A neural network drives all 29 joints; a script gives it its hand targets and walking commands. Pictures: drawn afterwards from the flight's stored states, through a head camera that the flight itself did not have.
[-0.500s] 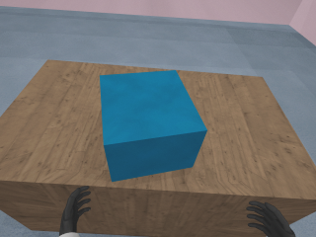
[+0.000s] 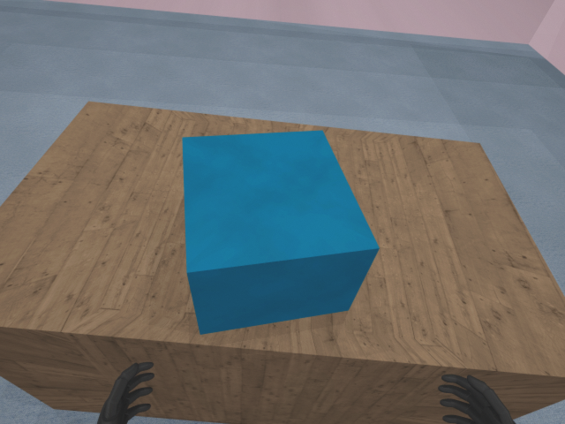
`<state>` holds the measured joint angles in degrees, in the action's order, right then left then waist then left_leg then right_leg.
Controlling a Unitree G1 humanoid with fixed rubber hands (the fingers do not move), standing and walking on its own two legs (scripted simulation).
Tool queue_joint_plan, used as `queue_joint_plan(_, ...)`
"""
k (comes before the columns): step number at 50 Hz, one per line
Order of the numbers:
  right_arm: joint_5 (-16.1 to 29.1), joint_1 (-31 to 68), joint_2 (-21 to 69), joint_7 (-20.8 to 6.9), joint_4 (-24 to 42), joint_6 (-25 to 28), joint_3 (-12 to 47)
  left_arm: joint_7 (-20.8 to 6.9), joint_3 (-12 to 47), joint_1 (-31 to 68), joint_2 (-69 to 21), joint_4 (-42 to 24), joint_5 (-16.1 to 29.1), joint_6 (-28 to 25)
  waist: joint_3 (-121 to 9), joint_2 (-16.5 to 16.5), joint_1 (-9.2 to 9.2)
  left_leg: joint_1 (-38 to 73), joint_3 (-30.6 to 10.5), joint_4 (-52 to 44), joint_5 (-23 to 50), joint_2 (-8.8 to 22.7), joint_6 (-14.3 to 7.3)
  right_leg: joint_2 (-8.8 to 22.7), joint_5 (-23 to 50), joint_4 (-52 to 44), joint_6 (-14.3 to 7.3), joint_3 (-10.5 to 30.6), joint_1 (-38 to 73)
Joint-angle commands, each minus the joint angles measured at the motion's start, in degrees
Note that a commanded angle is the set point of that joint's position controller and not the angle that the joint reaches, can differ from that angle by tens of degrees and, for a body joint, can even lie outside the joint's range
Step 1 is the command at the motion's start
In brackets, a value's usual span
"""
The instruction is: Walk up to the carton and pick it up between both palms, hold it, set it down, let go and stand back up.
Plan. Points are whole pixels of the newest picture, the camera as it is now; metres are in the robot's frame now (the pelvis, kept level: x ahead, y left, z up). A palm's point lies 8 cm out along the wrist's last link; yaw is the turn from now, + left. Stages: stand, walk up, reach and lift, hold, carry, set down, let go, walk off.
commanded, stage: set down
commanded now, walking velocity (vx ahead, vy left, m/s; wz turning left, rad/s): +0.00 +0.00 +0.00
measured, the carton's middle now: (266, 224) +0.49 +0.07 -0.04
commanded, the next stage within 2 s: let go in 1.06 s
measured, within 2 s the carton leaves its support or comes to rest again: neither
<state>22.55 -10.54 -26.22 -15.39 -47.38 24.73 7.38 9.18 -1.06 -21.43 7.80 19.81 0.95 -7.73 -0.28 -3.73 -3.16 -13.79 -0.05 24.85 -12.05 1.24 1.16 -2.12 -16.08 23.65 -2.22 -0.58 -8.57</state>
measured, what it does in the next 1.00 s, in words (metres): stands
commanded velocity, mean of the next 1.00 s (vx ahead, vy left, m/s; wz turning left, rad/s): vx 0.00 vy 0.00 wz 0.00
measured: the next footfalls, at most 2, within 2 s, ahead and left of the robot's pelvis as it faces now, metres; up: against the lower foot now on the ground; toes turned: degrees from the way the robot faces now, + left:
none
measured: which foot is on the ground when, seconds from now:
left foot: down 0.00-1.00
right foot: down 0.00-1.00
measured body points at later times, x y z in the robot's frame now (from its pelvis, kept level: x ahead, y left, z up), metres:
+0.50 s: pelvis +0.00 +0.00 +0.00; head +0.01 +0.02 +0.45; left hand +0.15 +0.23 -0.08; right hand +0.16 -0.24 -0.07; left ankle +0.01 +0.13 -0.74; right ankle -0.04 -0.10 -0.74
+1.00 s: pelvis +0.01 +0.02 +0.00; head +0.02 +0.03 +0.45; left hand +0.17 +0.24 -0.09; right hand +0.15 -0.22 -0.08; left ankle +0.01 +0.13 -0.74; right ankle -0.04 -0.09 -0.74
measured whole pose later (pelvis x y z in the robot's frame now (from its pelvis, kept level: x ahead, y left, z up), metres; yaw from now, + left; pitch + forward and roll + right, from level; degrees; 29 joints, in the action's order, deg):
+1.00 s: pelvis +0.01 +0.02 +0.00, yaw -2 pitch -2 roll +0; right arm 4.4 -12.4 -14.0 -5.7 -42.0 15.5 2.0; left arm 3.3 -0.9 -14.8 9.5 27.3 -0.9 1.7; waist 3.2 -1.5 -1.0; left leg -8.1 1.6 21.1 -11.4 0.4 0.0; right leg -1.2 -14.5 19.4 -0.8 1.3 -3.3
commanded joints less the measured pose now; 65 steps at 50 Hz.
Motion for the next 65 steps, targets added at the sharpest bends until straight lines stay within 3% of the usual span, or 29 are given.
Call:
queue_joint_plan(1, -0.36, 3.05, -8.01, 0.87, 5.61, 3.03, -4.04, -0.53, -0.59, 5.58, 4.3, -10.11, -0.43, -3.7, -7.14, 2.51, 0.97, 10.66, -0.17, -0.23, 16.17, -2.35, 0.11, 2.13, 18.62, -4.41, -0.14, 2.46, -4.88)
queue_joint_plan(6, -2.93, 2.65, -5.65, 2.3, 6.5, 1.98, -4.46, -1.24, -0.49, 6.54, 4.07, -7.45, -1.21, -2.78, -5.32, 3.38, 1.18, 11.09, -0.29, -1.22, 14.22, -2.31, -0.13, 2.54, 15.53, -5.19, 0.09, 2.37, -5.65)
queue_joint_plan(14, -8.99, 3.36, -3.45, 5.32, 11.18, -0.15, -6.92, -2.32, -2.07, 7.34, 4.25, -2.59, -0.6, -0.93, -2.2, -2.45, 0.64, 11.6, 0.75, -3.22, 11.68, -2.12, -0.77, 2.58, 13.69, -6.93, 0.91, 2.47, -4.27)
queue_joint_plan(19, -11.42, 3.75, -1.75, 6.89, 13.57, -1.78, -8.14, -2.95, -2.83, 8.9, 5.56, -2.23, 0.34, -0.08, -2.17, -4.17, 0.59, 11.77, 1.45, -3.96, 10.61, -2.19, -0.92, 2.84, 13.29, -7.52, 1.29, 2.9, -3.48)
queue_joint_plan(35, -13.52, 1.09, 2.15, 7.06, 11.2, -4.96, -8.34, -2.94, -0.27, 9.08, 5.36, -4.13, -1.86, 3.89, -4.43, 5.33, 1.9, 17.67, 0.25, -3.38, 16.21, -0.88, 1.06, 2.14, 14.91, -7.74, 0.18, 1.33, -5.12)
queue_joint_plan(48, -18.05, 2.04, 2.95, 10.78, 13.02, -6.2, -9.68, -5.72, -2.17, 9.79, 7.02, -0.79, -1.8, 7.07, -3.94, 0.44, 2.05, 20.32, 0.84, -2.4, 20.52, -1.2, 0.75, 1.73, 21.77, -7.54, 1.18, 0.67, -4.35)
queue_joint_plan(65, -21.98, 3.8, 8.78, 12.92, 12.47, -10.16, -10.26, -7.53, -1.68, 14.94, 9.45, 1.43, -1.17, 11.04, -1.75, 4.4, 2.9, 19.43, 2.11, -3.81, 12.42, -1.2, 0.46, 2.01, 9.66, -8.71, 0.84, -0.29, -7.11)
